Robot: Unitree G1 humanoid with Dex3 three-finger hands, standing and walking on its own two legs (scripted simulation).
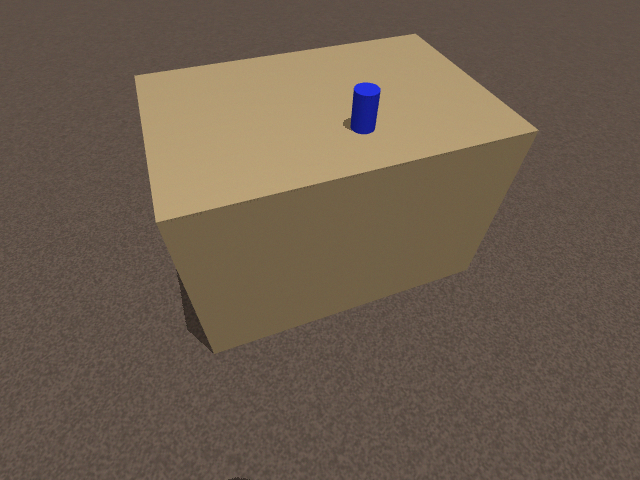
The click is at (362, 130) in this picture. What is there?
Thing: squat round
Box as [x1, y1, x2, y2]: [351, 82, 380, 133]
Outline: 372,83 359,83 354,87 351,128 352,130 358,133 369,133 374,129 380,89 378,86
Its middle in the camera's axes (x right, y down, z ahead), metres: +0.12 -0.33 +1.01
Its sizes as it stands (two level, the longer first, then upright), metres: 0.067 0.067 0.110
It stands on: a support 0.65 m high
